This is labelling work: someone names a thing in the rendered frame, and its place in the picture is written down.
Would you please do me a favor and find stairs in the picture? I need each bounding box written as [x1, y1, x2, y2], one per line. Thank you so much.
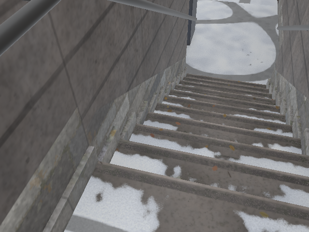
[110, 73, 309, 208]

